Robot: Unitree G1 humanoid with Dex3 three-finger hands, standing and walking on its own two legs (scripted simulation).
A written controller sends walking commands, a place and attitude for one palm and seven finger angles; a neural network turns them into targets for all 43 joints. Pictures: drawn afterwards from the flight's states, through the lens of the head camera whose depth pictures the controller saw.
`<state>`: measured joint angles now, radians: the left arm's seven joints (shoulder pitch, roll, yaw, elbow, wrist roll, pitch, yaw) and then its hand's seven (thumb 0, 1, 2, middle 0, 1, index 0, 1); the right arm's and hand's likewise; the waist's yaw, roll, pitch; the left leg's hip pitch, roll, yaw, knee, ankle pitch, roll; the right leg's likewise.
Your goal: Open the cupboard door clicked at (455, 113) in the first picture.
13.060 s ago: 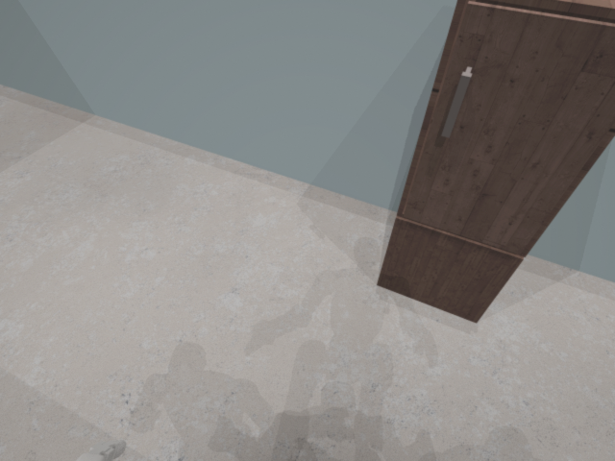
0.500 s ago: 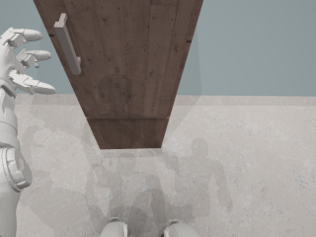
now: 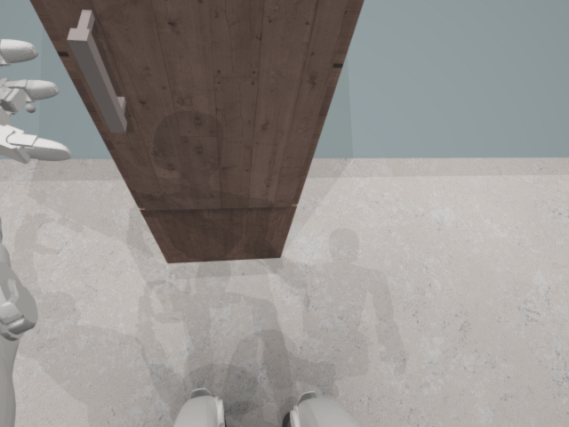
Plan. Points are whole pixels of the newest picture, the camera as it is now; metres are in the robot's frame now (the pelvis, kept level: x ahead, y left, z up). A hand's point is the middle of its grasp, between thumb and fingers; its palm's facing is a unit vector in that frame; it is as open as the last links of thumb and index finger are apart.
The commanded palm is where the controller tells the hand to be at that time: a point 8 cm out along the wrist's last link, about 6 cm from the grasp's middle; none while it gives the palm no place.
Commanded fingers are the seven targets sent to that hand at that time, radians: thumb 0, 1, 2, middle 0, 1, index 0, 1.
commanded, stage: move the hooked fingers beside the handle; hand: left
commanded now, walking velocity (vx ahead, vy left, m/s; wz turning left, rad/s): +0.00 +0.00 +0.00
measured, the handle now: (104, 77) +0.55 +0.20 +0.11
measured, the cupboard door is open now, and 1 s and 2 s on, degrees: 0 0 0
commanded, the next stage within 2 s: slide the fingers in behind the handle in 1.16 s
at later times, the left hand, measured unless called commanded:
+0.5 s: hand (42, 102) +0.51 +0.26 +0.11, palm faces +0.04 -1.00 +0.00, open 13.9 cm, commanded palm +0.49 +0.30 +0.10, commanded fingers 0.00 -0.50 0.30 -0.30 -1.20 -0.30 -1.20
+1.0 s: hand (38, 99) +0.51 +0.26 +0.11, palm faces +0.02 -1.00 +0.00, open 14.0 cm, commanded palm +0.49 +0.30 +0.10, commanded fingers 0.00 -0.50 0.30 -0.30 -1.20 -0.30 -1.20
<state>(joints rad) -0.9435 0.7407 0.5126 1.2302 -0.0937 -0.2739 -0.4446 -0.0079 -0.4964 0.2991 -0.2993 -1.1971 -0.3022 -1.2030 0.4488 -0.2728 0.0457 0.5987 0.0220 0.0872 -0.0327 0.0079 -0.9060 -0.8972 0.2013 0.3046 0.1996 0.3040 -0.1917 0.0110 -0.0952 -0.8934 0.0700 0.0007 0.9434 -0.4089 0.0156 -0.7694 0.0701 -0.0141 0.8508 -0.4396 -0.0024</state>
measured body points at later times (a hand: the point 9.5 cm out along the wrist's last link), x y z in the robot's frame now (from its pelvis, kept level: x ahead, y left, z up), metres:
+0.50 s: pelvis -0.01 +0.00 +0.00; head +0.11 +0.04 +0.43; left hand +0.50 +0.31 +0.12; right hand +0.00 -0.26 -0.10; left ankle +0.01 +0.11 -0.69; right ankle -0.03 -0.13 -0.69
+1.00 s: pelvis -0.01 +0.00 -0.01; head +0.12 +0.04 +0.42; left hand +0.50 +0.32 +0.11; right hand -0.03 -0.27 -0.10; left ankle +0.01 +0.11 -0.69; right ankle -0.03 -0.13 -0.69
